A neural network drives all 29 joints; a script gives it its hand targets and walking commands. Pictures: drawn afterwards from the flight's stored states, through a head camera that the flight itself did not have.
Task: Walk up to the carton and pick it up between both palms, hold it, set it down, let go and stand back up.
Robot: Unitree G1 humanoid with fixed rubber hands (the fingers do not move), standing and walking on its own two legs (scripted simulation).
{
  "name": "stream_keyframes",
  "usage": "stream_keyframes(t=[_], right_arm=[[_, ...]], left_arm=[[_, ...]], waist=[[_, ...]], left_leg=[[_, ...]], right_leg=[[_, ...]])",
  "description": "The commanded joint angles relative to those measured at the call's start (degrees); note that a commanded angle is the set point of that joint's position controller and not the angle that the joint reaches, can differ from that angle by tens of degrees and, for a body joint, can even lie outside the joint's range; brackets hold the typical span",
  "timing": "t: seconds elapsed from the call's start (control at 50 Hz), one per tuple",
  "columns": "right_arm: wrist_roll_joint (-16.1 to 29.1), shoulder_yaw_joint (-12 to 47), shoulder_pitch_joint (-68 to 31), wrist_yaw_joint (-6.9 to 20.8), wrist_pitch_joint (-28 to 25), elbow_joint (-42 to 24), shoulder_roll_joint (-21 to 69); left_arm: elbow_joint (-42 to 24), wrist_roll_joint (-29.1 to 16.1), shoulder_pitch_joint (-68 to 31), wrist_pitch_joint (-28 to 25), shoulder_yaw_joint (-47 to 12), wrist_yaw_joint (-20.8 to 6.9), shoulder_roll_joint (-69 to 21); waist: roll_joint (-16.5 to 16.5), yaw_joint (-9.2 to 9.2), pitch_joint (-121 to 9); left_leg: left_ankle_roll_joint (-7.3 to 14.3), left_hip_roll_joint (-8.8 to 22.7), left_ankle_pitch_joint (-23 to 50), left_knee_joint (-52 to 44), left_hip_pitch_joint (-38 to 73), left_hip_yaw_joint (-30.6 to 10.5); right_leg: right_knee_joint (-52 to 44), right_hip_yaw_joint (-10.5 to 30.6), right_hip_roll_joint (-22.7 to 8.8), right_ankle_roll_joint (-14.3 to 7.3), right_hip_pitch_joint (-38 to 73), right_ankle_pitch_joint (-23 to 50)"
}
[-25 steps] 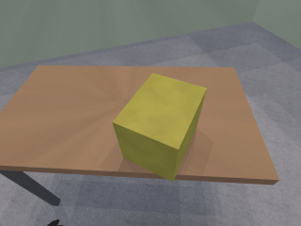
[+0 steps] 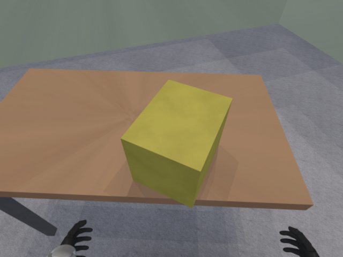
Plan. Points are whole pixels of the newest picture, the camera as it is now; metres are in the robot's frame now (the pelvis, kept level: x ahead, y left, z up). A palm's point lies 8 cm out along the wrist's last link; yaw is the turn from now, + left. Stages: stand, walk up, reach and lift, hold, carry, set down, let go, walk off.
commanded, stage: reach and lift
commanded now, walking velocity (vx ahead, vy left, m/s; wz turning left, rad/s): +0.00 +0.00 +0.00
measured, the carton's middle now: (180, 141) +0.42 +0.00 +0.01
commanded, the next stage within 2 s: none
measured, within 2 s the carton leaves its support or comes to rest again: neither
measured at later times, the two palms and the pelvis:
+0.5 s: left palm (55, 241) +0.18 +0.29 -0.05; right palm out of the picture +0.12 -0.23 -0.05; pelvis +0.01 +0.02 +0.02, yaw -3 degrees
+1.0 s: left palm (46, 234) +0.18 +0.29 +0.00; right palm out of the picture +0.13 -0.20 +0.00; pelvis +0.02 +0.01 +0.02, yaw -3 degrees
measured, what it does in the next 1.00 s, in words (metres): stands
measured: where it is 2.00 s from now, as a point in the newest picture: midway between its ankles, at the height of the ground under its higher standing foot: outside the picture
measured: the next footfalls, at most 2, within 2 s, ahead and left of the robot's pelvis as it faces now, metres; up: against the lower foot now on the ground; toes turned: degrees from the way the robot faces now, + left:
none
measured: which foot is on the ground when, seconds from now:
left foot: down 0.00-1.00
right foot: down 0.00-1.00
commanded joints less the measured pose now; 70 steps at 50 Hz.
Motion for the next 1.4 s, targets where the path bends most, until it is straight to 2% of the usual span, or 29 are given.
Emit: stream_keyframes(t=[0.0,0.06,0.1,0.12,0.14,0.18,0.24,0.32,0.36,0.4,0.42,0.48,0.52,0.54,0.64,0.7,0.76,0.8,0.86,0.92,0.96,0.98,1.02,1.06,1.1,1.16,1.2,1.32,1.38], right_arm=[[-1.5,-3.2,1.3,-2.5,-0.4,-10.0,-4.5],[-2.3,-2.8,2.0,-4.1,-2.1,-12.9,-2.6],[-0.8,-0.7,4.0,-5.0,-2.6,-14.8,-1.3],[-1.2,-2.0,4.4,-5.3,-3.3,-15.8,-1.4],[-1.1,-2.2,5.5,-5.8,-3.7,-15.7,-0.6],[-1.4,-0.9,7.7,-6.8,-4.9,-19.6,2.5],[-0.8,-0.4,9.9,-7.1,-5.2,-19.7,3.0],[-0.9,1.1,11.4,-7.8,-4.7,-22.8,6.4],[0.2,0.1,10.8,-8.0,-4.2,-24.9,6.6],[-1.2,-1.5,11.2,-8.3,-4.2,-28.1,6.7],[-0.9,-0.7,11.2,-8.1,-3.6,-26.5,6.8],[-0.1,0.5,13.3,-8.7,-2.3,-30.0,7.6],[-0.3,1.0,14.0,-9.6,-1.6,-33.1,9.1],[0.5,1.4,14.6,-9.4,-1.7,-34.3,9.4],[1.3,4.2,17.7,-10.9,-0.6,-39.0,12.4],[1.3,4.1,19.1,-12.3,0.2,-42.4,12.6],[1.4,6.2,22.4,-13.9,0.7,-47.9,15.6],[1.2,6.2,22.1,-14.9,1.0,-49.3,16.6],[1.9,7.3,24.1,-15.9,1.2,-52.4,16.8],[2.4,10.0,27.2,-17.6,0.4,-54.1,20.0],[2.9,9.2,27.2,-18.5,0.7,-54.5,19.8],[3.1,10.5,29.6,-19.7,-0.1,-55.4,21.1],[3.3,11.0,28.5,-20.0,-0.7,-58.3,21.9],[3.1,11.7,30.6,-21.0,-1.5,-58.2,21.7],[3.8,11.4,30.1,-21.1,-2.6,-58.9,21.5],[3.3,12.3,33.4,-22.1,-5.2,-59.4,23.0],[3.0,13.7,35.3,-22.7,-7.5,-60.2,23.5],[4.4,14.1,35.8,-24.4,-11.2,-60.9,25.4],[3.5,17.3,38.3,-25.5,-13.5,-59.7,26.6]], left_arm=[[-12.8,5.3,-2.3,-1.5,6.2,0.1,11.0],[-14.8,2.7,-3.3,-3.2,6.9,0.3,12.6],[-13.0,3.0,-0.5,-3.6,7.8,-0.6,13.1],[-12.7,2.4,0.2,-4.2,7.2,-0.4,12.1],[-15.3,0.4,0.0,-5.2,6.1,-0.7,12.5],[-13.4,0.2,1.5,-6.6,6.7,-1.5,13.0],[-16.3,-0.2,2.1,-7.9,6.6,-1.3,12.7],[-17.1,-2.1,2.3,-9.1,4.7,-2.0,12.0],[-19.3,-2.7,1.6,-9.0,4.7,-1.5,11.5],[-18.7,-3.9,3.1,-9.6,4.3,-2.2,12.6],[-18.9,-2.3,3.1,-10.0,4.9,-2.0,12.1],[-21.1,-2.9,4.6,-10.5,4.3,-2.7,12.2],[-19.8,-4.3,5.2,-11.4,4.9,-3.9,12.4],[-23.5,-3.6,5.0,-12.1,4.2,-3.4,11.6],[-26.5,-4.0,6.3,-14.5,3.8,-5.3,11.8],[-25.6,-4.3,7.5,-16.0,4.5,-6.6,12.6],[-25.2,-7.8,8.6,-17.7,5.3,-8.1,16.5],[-26.9,-7.7,7.4,-18.2,5.4,-8.4,16.9],[-30.4,-8.8,9.0,-20.3,4.8,-8.9,17.6],[-29.0,-10.6,9.3,-21.1,5.4,-10.0,18.8],[-30.2,-11.3,9.6,-21.5,3.6,-10.4,18.4],[-31.9,-13.0,10.1,-21.5,3.6,-11.0,19.8],[-33.6,-12.7,9.4,-22.6,4.2,-10.8,19.6],[-32.5,-14.4,12.3,-22.2,4.0,-11.6,20.8],[-34.8,-12.5,11.8,-23.0,4.9,-11.7,20.1],[-36.9,-14.1,15.8,-23.4,3.9,-12.3,18.5],[-34.4,-14.2,16.9,-24.9,5.1,-12.9,18.4],[-38.6,-14.1,16.4,-28.0,5.1,-13.2,20.3],[-34.7,-14.3,18.2,-29.2,7.1,-14.3,21.5]], waist=[[2.7,0.29,-8.3],[-3.8,-0.47,-10.2],[-2.0,0.96,-11.2],[-3.9,0.67,-13.0],[-1.1,-0.69,-13.3],[-4.6,-0.28,-12.3],[0.1,0.19,-12.2],[-0.6,-0.26,-9.3],[3.1,0.59,-7.7],[-0.9,0.52,-7.1],[2.9,0.86,-6.7],[4.5,1.66,-4.6],[1.3,2.13,-4.3],[4.8,1.86,-6.0],[8.4,1.97,-3.2],[7.6,3.12,-2.2],[1.1,3.68,-4.2],[3.8,3.44,-2.8],[6.6,3.87,-1.9],[3.7,3.47,-2.5],[6.4,2.52,-2.1],[3.5,2.04,-2.0],[5.5,3.33,-3.5],[2.6,3.20,-2.5],[7.5,3.63,-2.6],[5.4,3.51,-3.3],[3.3,3.79,-3.4],[7.1,3.32,-1.9],[4.5,3.57,-1.4]], left_leg=[[1.1,-1.8,5.8,-11.1,-0.6,7.3],[0.8,-3.2,10.1,-10.4,8.5,6.6],[0.9,-3.4,13.0,-10.7,7.7,6.5],[0.7,-3.5,14.6,-11.5,8.2,6.2],[0.0,-3.2,14.4,-11.1,9.8,6.7],[1.1,-4.1,12.8,-13.1,8.7,7.3],[0.3,-3.5,14.6,-14.5,11.5,7.3],[0.3,-3.2,13.6,-17.2,12.8,8.3],[-0.3,-2.3,13.4,-18.1,13.1,8.3],[0.5,-1.9,11.0,-19.2,13.2,8.0],[0.4,-1.9,10.3,-20.9,12.4,9.0],[0.5,-0.5,9.0,-22.3,8.9,9.2],[1.1,-1.0,7.8,-22.4,9.6,9.9],[1.3,0.0,8.1,-23.7,7.0,9.3],[3.3,1.9,1.3,-27.3,0.0,9.9],[4.0,1.9,0.2,-27.1,-1.9,9.8],[3.5,0.1,4.1,-23.7,4.5,10.1],[3.5,0.9,0.9,-24.9,4.6,9.7],[4.0,2.3,0.3,-24.7,0.7,8.7],[3.2,-0.1,4.6,-20.2,8.4,8.2],[3.6,1.3,3.0,-22.3,6.1,7.8],[2.9,0.6,6.6,-19.7,9.9,7.7],[2.7,0.5,6.1,-20.2,8.6,7.2],[1.8,-0.1,8.6,-17.5,13.6,6.4],[2.3,1.5,6.5,-20.1,9.7,5.5],[0.5,0.7,14.2,-17.1,15.2,4.9],[0.6,0.1,14.5,-16.5,16.7,4.8],[0.3,1.4,12.7,-16.1,16.1,3.3],[0.6,1.0,11.9,-14.8,18.1,3.0]], right_leg=[[-8.0,-0.5,2.7,-0.8,14.2,14.3],[-10.9,-0.8,1.8,-0.1,8.8,18.5],[-10.0,0.1,1.3,0.3,11.2,26.6],[-10.3,-0.7,1.9,0.3,13.6,29.4],[-10.8,-0.8,1.9,0.1,13.1,26.7],[-13.0,0.1,1.1,0.4,15.9,27.6],[-13.4,-0.5,1.6,-0.4,14.5,25.4],[-16.5,-1.2,1.8,-0.6,13.3,18.9],[-16.8,-1.7,2.2,-1.2,11.5,15.0],[-19.0,-1.4,2.6,-1.6,12.8,11.8],[-18.2,-2.0,3.0,-1.6,14.2,10.4],[-17.7,-1.9,3.9,-1.5,17.6,10.4],[-19.4,-0.8,3.1,-1.1,17.7,10.6],[-17.4,-1.6,4.1,-1.2,20.3,12.7],[-17.2,-1.3,5.3,-0.3,27.1,8.7],[-17.4,0.3,4.7,-0.4,29.6,10.7],[-20.0,2.7,1.9,-0.2,23.5,9.7],[-20.5,1.9,2.5,-0.3,21.5,4.1],[-18.9,2.4,2.9,-0.6,25.0,8.0],[-22.0,5.1,-0.4,-1.2,14.8,6.9],[-19.8,2.8,1.6,-0.8,19.0,9.1],[-21.7,3.9,0.0,-1.0,14.3,10.5],[-20.9,3.8,0.2,-0.6,16.2,10.9],[-22.1,4.2,-1.2,-0.6,9.7,13.0],[-20.7,3.0,0.2,-0.5,15.1,12.7],[-21.4,3.0,-0.4,-1.1,10.9,17.8],[-21.9,2.8,-0.5,-0.7,8.9,20.0],[-21.5,2.5,-0.6,-1.3,9.1,18.1],[-22.3,3.7,-1.9,-0.3,7.2,20.1]])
